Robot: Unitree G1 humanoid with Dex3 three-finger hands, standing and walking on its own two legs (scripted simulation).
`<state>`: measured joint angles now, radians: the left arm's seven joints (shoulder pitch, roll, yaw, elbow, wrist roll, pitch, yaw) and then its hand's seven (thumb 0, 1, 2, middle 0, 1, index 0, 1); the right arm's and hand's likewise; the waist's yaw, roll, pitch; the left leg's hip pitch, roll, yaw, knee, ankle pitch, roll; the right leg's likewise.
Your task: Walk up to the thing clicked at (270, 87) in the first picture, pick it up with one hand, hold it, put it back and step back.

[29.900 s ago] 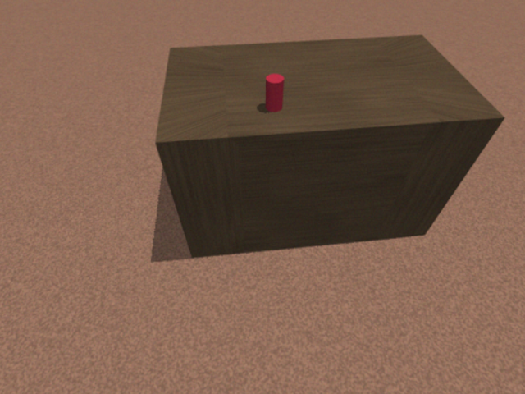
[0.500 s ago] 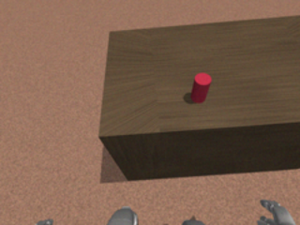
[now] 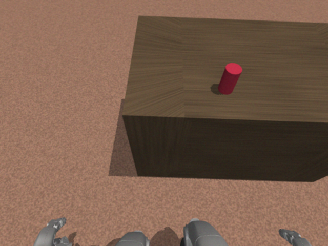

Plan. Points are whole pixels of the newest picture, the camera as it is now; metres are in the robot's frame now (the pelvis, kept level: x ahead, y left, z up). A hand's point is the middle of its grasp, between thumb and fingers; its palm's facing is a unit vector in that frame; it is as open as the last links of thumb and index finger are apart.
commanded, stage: step back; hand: right
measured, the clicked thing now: (229, 79) +0.63 -0.21 -0.05
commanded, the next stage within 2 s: none
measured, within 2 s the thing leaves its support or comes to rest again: neither
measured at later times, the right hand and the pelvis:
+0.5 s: hand out of the picture -0.07 -0.28 -0.15, palm faces +0.04 +0.93 -0.37, open 7.4 cm; pelvis -0.14 +0.00 +0.01, yaw -4 degrees
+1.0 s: hand out of the picture -0.20 -0.25 -0.14, palm faces +0.05 +0.92 -0.40, open 7.4 cm; pelvis -0.31 +0.03 +0.00, yaw -7 degrees
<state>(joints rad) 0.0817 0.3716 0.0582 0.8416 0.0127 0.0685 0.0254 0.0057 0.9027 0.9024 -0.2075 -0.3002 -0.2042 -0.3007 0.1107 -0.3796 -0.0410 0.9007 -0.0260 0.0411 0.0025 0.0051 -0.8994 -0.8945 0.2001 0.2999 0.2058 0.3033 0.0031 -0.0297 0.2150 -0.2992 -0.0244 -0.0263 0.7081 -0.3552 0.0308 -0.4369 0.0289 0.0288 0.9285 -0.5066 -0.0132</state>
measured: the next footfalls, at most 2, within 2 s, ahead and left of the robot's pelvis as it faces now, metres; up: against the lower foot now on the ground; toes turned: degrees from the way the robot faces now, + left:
right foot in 0.28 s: -0.08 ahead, -0.14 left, +0.00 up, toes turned -2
left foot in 0.62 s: -0.17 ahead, +0.14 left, +0.00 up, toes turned -4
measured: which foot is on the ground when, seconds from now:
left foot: down 0.00-0.32, up 0.34-0.60, down 0.62-1.00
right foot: up 0.00-0.26, down 0.28-0.64, up 0.66-0.98, down 1.00-1.00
